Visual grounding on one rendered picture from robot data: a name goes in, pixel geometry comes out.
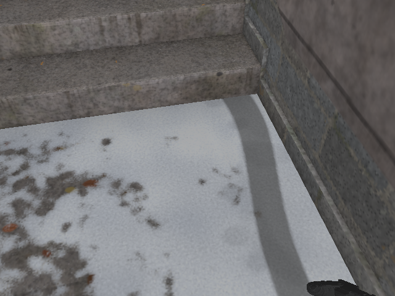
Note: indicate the robot right hand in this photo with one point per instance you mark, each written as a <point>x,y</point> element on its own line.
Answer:
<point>335,288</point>

